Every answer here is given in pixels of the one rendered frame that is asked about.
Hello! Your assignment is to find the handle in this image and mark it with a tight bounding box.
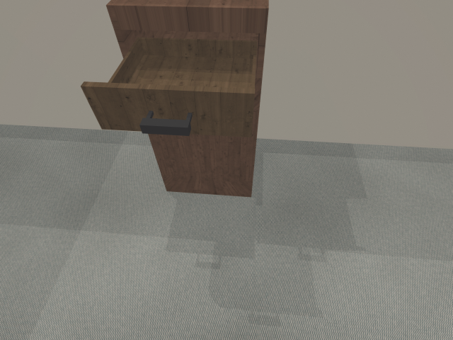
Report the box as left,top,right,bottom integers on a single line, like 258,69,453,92
139,110,193,136

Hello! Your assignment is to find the cabinet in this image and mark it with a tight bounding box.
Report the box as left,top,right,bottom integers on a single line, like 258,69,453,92
106,0,269,197

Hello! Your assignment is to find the drawer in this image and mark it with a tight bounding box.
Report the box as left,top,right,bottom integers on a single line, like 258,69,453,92
81,38,257,137

